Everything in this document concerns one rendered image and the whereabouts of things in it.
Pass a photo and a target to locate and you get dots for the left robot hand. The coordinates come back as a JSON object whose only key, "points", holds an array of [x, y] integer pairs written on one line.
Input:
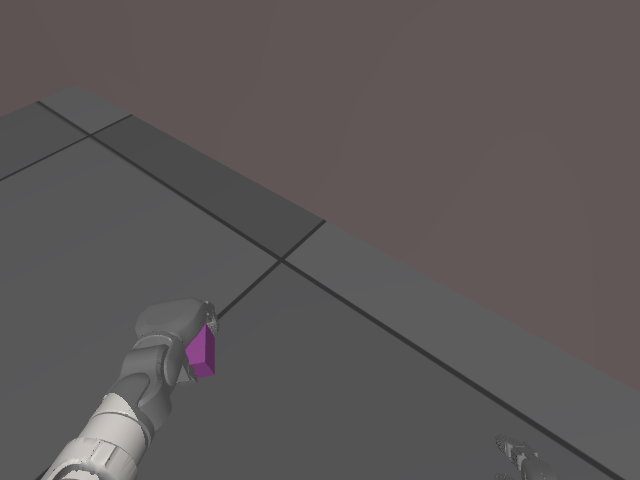
{"points": [[183, 318]]}

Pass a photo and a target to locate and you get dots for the right robot hand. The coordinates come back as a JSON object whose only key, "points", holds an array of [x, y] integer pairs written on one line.
{"points": [[524, 458]]}

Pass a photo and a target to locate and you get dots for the small box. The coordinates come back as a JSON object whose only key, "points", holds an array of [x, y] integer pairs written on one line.
{"points": [[201, 353]]}

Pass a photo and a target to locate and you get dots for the left robot arm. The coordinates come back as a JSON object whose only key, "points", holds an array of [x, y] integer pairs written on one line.
{"points": [[116, 437]]}

